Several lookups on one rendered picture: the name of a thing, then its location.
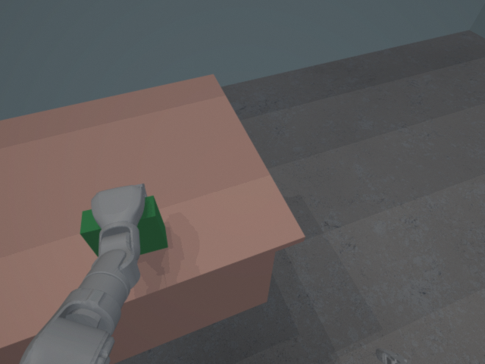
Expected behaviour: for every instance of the robot left upper arm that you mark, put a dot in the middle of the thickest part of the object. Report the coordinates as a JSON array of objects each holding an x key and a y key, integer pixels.
[{"x": 69, "y": 342}]

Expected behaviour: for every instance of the sponge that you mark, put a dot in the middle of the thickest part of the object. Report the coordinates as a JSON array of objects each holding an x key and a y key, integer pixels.
[{"x": 152, "y": 233}]

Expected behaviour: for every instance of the robot left forearm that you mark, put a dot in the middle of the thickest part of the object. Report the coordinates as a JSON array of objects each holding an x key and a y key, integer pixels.
[{"x": 98, "y": 300}]

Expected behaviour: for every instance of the right robot hand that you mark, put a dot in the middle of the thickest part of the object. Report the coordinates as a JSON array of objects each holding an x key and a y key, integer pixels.
[{"x": 388, "y": 357}]

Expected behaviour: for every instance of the left robot hand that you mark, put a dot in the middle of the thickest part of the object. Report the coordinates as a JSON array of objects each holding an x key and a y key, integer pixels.
[{"x": 120, "y": 204}]

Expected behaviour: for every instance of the table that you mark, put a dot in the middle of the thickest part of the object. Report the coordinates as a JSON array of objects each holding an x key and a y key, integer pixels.
[{"x": 223, "y": 214}]

